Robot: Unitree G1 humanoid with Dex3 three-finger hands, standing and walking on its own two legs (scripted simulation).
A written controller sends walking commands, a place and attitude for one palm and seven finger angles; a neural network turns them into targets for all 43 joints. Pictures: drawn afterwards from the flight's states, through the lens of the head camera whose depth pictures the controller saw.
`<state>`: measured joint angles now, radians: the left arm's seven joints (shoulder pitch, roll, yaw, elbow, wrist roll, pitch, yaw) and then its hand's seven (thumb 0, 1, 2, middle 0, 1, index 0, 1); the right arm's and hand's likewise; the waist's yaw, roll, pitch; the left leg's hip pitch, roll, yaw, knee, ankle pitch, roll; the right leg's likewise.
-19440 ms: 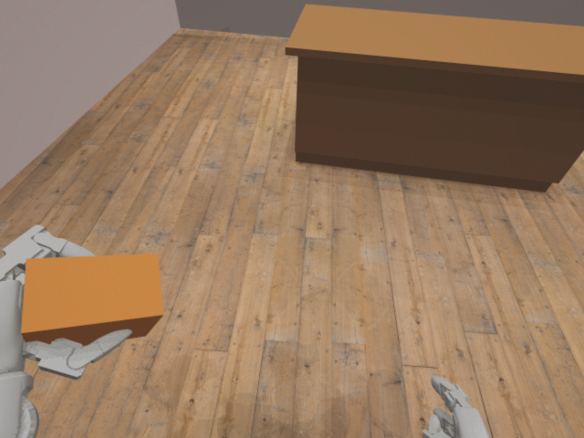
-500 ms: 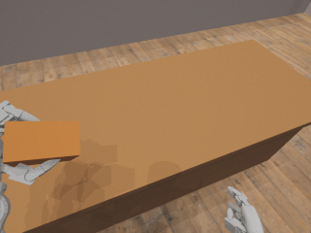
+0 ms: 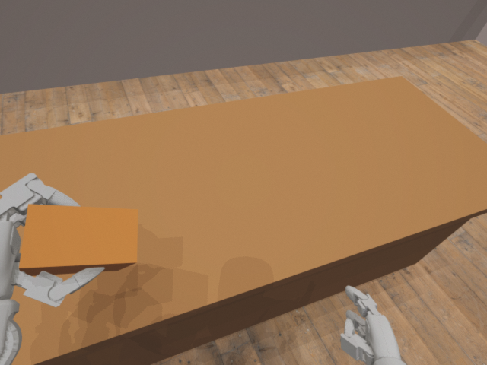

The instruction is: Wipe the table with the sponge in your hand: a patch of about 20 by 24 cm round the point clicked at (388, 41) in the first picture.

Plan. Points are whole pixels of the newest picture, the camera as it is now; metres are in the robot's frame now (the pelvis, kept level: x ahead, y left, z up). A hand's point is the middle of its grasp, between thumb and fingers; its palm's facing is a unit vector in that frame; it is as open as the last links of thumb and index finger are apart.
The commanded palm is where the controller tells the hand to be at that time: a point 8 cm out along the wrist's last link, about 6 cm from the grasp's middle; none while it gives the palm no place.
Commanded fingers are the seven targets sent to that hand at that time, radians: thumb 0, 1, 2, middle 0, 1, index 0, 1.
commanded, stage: look again from close up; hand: left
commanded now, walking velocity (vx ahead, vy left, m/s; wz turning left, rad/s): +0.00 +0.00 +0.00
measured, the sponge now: (96, 242) +0.23 +0.22 +0.13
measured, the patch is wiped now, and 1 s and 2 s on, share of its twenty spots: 0.00 0.00 0.00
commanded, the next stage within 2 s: turn the palm down, sponge in hand in 0.26 s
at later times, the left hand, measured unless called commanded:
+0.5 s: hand (34, 199) +0.23 +0.26 +0.21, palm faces +0.44 -0.77 -0.45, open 10.0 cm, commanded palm +0.16 +0.27 +0.17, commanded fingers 0.00 0.10 1.30 -1.20 -1.60 -1.20 -1.60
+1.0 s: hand (84, 269) +0.20 +0.22 +0.13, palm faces +0.28 -0.55 -0.79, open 10.0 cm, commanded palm +0.15 +0.24 +0.17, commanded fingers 0.00 0.10 1.30 -1.20 -1.60 -1.20 -1.60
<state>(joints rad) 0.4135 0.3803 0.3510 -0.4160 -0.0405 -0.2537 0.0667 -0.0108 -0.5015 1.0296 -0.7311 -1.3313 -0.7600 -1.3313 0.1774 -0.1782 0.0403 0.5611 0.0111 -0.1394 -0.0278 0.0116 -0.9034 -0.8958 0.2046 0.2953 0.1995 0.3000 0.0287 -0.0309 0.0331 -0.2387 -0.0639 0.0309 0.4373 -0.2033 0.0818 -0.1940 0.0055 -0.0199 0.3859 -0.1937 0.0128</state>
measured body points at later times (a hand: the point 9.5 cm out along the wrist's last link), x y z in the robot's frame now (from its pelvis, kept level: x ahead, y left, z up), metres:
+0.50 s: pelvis -0.02 -0.02 -0.01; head -0.01 -0.02 +0.44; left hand +0.20 +0.30 +0.23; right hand +0.17 -0.24 -0.09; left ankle +0.02 +0.05 -0.74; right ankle +0.01 -0.13 -0.74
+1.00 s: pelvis -0.03 -0.08 -0.03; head -0.04 -0.12 +0.42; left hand +0.18 +0.25 +0.17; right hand +0.19 -0.30 -0.11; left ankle +0.02 +0.05 -0.74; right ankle +0.01 -0.13 -0.74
